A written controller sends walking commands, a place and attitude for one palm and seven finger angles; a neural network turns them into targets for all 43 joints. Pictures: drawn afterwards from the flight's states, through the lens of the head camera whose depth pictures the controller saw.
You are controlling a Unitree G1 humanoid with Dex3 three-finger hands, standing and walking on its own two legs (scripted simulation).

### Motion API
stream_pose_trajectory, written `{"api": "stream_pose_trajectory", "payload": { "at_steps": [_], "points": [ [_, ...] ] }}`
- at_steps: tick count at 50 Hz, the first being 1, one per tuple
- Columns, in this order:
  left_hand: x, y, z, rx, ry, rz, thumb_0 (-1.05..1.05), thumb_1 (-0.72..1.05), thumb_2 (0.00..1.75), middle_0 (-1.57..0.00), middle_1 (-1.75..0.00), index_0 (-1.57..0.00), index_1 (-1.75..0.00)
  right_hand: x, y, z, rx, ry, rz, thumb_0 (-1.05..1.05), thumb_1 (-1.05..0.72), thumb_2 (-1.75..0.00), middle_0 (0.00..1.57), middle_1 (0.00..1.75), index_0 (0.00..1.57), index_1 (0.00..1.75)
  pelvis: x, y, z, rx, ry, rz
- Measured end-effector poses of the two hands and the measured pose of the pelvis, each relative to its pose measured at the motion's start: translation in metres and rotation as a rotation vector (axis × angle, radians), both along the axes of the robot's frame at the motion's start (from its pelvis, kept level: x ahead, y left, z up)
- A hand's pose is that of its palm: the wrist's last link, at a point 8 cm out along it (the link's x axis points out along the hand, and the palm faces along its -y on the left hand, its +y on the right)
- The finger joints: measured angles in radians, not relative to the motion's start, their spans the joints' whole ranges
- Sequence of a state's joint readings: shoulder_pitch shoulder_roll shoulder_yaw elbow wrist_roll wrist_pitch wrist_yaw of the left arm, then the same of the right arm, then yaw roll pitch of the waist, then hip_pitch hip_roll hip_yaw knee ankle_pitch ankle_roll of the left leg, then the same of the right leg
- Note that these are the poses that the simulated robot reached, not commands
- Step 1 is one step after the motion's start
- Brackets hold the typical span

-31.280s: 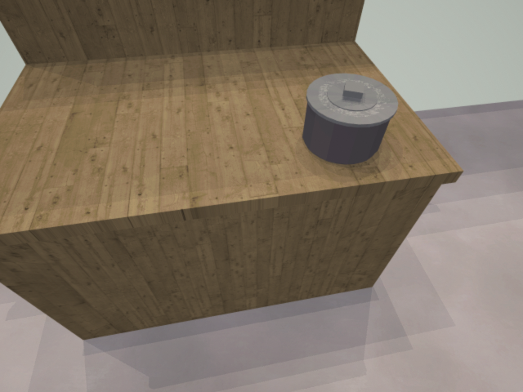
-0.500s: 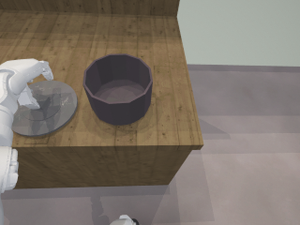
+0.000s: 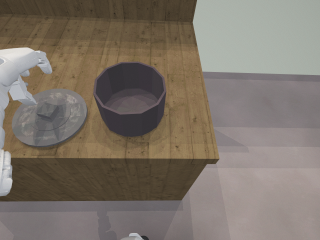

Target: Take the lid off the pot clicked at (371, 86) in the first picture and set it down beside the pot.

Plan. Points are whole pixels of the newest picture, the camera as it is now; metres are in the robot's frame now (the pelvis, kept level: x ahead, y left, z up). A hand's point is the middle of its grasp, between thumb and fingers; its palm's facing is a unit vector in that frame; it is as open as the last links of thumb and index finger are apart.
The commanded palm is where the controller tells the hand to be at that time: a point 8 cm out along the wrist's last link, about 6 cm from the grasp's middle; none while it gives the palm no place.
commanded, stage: raise the empty hand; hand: left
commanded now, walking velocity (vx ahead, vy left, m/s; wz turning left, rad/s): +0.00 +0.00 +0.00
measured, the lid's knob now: (48, 110) +0.46 +0.32 +0.00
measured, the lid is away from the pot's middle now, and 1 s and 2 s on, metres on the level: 0.24 0.24 0.24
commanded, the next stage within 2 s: draw the hand back to the body in 0.52 s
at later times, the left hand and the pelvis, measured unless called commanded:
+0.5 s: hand (6, 67) +0.45 +0.33 +0.16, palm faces -0.35 -0.08 -0.93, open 11.1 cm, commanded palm +0.47 +0.31 +0.23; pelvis -0.01 +0.02 +0.00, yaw +1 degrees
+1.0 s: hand (6, 78) +0.43 +0.33 +0.15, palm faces -0.30 -0.07 -0.95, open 11.1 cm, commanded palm +0.40 +0.31 +0.22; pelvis -0.01 +0.03 +0.01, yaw +1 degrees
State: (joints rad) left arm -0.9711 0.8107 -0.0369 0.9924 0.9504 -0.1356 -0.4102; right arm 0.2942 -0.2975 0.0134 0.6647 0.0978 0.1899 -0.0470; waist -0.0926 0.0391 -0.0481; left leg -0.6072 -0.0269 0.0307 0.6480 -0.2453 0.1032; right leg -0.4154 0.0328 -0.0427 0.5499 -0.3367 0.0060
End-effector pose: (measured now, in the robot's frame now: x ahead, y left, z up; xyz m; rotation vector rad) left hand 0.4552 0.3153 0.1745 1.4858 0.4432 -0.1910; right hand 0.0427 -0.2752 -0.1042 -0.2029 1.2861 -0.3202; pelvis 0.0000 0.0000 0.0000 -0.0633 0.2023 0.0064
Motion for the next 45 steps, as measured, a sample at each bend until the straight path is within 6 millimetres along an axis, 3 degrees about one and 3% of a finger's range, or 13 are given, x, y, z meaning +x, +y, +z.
{"api": "stream_pose_trajectory", "payload": {
  "at_steps": [23,37,45],
  "points": [
    [-0.002,0.014,0.047,0.013,-0.053,0.023,0.0,-0.03,0.69,-0.38,-0.83,-0.38,-0.83,0.012,0.021,0.004,0.033,-0.03,0.037,0.01,-0.91,-0.89,0.21,0.3,0.2,0.3,-0.004,0.015,0.004,-0.004,-0.023,0.017],
    [0.001,0.005,0.046,0.014,-0.062,-0.024,0.0,-0.03,0.69,-0.38,-0.83,-0.38,-0.83,0.008,0.031,0.005,0.025,-0.034,0.048,0.01,-0.91,-0.89,0.21,0.3,0.2,0.3,-0.008,0.026,0.004,-0.007,-0.024,0.02],
    [-0.01,0.007,0.039,0.015,-0.082,-0.041,0.0,-0.03,0.69,-0.38,-0.83,-0.38,-0.83,0.014,0.041,0.005,0.059,-0.061,0.048,0.01,-0.91,-0.89,0.21,0.3,0.2,0.3,-0.008,0.031,0.005,-0.006,-0.036,0.015]
  ]
}}
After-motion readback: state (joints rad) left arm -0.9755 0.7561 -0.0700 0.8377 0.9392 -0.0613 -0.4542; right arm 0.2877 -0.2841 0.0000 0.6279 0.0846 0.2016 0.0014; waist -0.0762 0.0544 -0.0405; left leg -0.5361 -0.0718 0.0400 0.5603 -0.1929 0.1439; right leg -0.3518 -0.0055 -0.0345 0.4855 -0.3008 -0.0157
